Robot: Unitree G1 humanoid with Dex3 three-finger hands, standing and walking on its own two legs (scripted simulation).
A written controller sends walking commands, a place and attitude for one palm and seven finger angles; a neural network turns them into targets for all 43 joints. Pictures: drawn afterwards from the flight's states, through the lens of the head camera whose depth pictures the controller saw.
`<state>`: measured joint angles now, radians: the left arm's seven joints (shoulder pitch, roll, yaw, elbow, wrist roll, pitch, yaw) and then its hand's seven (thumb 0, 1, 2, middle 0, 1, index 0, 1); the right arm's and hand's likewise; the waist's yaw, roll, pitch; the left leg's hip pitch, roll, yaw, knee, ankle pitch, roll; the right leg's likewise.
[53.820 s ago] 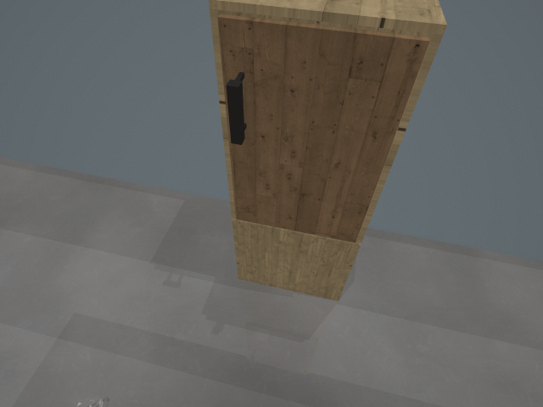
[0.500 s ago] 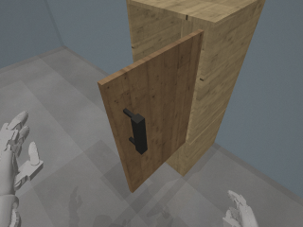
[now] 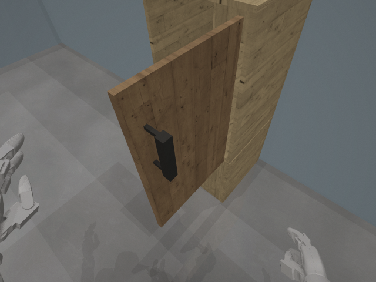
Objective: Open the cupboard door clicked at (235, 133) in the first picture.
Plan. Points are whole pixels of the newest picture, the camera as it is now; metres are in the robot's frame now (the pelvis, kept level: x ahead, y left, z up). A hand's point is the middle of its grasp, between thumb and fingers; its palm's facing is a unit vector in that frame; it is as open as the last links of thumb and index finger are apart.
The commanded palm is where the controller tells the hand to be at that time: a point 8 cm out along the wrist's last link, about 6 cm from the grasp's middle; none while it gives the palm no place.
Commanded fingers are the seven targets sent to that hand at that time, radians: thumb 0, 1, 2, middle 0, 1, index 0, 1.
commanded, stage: step back with the hand held close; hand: left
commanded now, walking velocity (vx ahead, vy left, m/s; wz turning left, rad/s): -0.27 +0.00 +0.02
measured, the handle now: (160, 152) +0.36 +0.10 +0.08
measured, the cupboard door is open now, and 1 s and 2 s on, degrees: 90 90 90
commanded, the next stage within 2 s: stop stepping back and stand still in 0.80 s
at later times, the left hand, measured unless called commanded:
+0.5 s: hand out of the picture +0.08 +0.30 +0.16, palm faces +0.45 -0.74 -0.50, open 7.4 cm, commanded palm +0.02 +0.33 +0.17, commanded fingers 0.00 0.90 0.90 -0.20 -0.30 -0.20 -0.30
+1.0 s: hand out of the picture -0.01 +0.30 +0.17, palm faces +0.43 -0.80 -0.42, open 7.4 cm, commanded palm -0.07 +0.34 +0.17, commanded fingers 0.00 0.90 0.90 -0.20 -0.30 -0.20 -0.30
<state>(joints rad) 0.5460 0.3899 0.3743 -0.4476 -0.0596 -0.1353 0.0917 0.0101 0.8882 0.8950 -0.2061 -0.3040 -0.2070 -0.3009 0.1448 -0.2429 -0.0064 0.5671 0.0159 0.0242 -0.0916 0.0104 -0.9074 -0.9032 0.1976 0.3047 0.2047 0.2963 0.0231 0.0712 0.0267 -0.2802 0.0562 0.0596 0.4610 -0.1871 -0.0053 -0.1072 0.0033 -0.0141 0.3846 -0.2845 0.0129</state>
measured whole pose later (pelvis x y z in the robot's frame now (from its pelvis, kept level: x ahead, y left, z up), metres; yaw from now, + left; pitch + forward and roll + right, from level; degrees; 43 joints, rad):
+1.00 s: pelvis -0.21 +0.04 -0.01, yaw +0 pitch +0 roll +0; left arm 0.52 0.41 0.39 -0.53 -0.04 -0.21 0.14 0.01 0.88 0.90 -0.21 -0.30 -0.21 -0.30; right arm 0.18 -0.18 0.02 0.65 0.00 -0.07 -0.07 0.01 -0.91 -0.90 0.20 0.30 0.21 0.30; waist 0.04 -0.03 -0.01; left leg -0.47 -0.01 0.05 0.76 -0.31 -0.03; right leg -0.19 0.02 0.04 0.52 -0.33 0.00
